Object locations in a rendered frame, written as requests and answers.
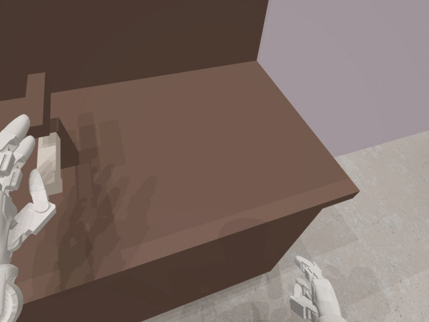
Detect counter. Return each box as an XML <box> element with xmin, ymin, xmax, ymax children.
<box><xmin>0</xmin><ymin>0</ymin><xmax>360</xmax><ymax>322</ymax></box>

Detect robot left forearm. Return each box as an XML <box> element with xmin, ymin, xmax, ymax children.
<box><xmin>0</xmin><ymin>264</ymin><xmax>23</xmax><ymax>322</ymax></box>

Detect right robot hand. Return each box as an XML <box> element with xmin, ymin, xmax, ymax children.
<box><xmin>290</xmin><ymin>256</ymin><xmax>342</xmax><ymax>322</ymax></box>

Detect tap lever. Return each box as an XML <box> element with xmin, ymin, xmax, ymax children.
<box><xmin>37</xmin><ymin>132</ymin><xmax>62</xmax><ymax>196</ymax></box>

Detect left robot hand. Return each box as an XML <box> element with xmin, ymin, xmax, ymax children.
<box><xmin>0</xmin><ymin>114</ymin><xmax>56</xmax><ymax>264</ymax></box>

